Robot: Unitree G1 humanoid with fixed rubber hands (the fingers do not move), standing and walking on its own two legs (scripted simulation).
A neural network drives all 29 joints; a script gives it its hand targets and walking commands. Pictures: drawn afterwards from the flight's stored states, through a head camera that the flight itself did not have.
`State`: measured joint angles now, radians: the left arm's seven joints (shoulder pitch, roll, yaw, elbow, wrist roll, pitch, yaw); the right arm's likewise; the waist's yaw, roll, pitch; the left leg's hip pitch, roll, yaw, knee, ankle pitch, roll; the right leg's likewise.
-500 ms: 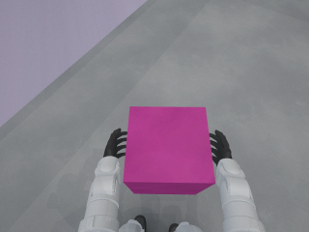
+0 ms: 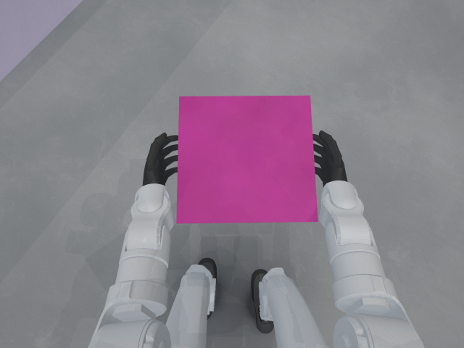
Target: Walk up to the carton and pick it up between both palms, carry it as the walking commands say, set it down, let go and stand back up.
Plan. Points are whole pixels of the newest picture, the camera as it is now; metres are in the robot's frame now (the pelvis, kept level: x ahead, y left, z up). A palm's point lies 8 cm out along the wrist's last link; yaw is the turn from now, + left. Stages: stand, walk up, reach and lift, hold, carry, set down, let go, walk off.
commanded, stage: set down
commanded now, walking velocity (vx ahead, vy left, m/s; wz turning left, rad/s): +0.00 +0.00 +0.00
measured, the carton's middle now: (242, 171) +0.43 -0.01 -0.14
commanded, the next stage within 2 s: none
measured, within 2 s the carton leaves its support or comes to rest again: neither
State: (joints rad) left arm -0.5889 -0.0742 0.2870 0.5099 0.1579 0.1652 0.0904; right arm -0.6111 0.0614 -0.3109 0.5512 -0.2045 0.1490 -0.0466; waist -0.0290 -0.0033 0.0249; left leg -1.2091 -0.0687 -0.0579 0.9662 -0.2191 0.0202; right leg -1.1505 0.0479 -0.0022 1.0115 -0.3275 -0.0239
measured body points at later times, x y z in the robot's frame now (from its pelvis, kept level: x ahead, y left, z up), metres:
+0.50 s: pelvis +0.01 -0.01 -0.08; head +0.27 -0.01 +0.29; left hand +0.45 +0.12 -0.19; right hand +0.44 -0.18 -0.18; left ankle +0.12 +0.10 -0.65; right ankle +0.07 -0.11 -0.65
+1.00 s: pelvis -0.01 -0.01 -0.15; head +0.28 +0.00 +0.19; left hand +0.48 +0.13 -0.27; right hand +0.46 -0.18 -0.26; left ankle +0.12 +0.10 -0.65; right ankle +0.07 -0.11 -0.65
